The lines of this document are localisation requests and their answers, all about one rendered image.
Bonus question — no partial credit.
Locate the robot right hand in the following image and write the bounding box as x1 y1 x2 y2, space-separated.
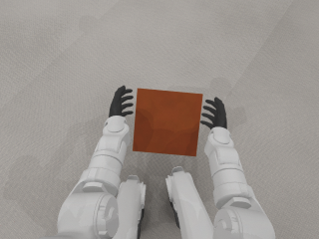
200 97 227 129

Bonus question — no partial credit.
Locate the left robot forearm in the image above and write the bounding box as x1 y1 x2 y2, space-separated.
57 116 131 229

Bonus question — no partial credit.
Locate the right robot forearm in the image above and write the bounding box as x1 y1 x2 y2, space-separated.
204 126 276 239

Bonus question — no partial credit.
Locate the robot right upper arm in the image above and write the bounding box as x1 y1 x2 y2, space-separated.
212 205 275 239

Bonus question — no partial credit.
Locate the robot left hand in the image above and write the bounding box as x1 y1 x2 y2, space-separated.
109 85 134 118

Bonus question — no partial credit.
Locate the right robot thigh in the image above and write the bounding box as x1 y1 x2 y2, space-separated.
165 170 214 239

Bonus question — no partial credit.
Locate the right robot foot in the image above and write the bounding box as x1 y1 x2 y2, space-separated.
169 201 180 229

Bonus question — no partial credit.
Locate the carton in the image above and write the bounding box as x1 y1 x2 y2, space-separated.
133 88 203 156

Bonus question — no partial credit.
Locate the robot left upper arm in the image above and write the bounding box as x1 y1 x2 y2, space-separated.
37 192 120 239

